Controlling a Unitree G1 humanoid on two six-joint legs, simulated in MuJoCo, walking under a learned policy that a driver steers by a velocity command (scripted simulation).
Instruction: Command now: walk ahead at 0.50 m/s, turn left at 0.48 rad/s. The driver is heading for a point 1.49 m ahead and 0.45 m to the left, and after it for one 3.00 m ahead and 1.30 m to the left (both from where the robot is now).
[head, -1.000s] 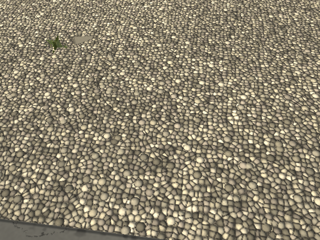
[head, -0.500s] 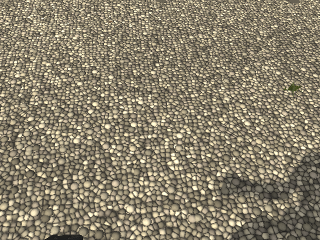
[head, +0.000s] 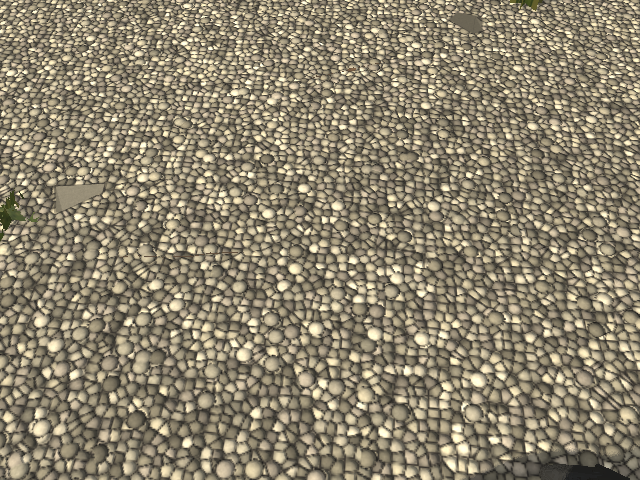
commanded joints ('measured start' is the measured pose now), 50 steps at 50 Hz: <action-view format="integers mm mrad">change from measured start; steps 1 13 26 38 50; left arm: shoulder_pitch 57 -252 23 -65 101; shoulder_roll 7 49 158 131 27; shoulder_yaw -21 -15 50 36 -21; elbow -143 -251 -225 -125 -88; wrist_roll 20 22 3 7 3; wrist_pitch -44 -44 -75 -57 -47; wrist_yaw -12 -4 -32 -17 -26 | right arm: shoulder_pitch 325 192 353 65 373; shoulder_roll -318 -189 -167 -70 -335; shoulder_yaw -103 -75 -52 -37 -109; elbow -14 -63 -92 -151 -85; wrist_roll -1 1 23 0 -16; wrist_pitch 0 -1 7 36 16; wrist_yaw -18 -59 -64 -33 -30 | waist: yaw -90 -52 32 0 -106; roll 263 33 -267 -92 264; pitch -422 -63 -276 -17 -397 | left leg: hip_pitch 969 247 -277 -179 960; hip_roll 348 81 -20 109 390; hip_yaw -846 -302 -257 -144 -761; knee -187 -331 736 350 -200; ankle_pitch -85 144 -469 -15 -95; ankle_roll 351 162 -69 -108 268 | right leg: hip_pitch -707 -650 228 -151 -714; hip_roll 126 -39 -392 -216 39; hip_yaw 176 252 983 236 161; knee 919 282 -224 -359 712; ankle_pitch -69 421 -38 530 -110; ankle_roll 34 65 -273 -190 -4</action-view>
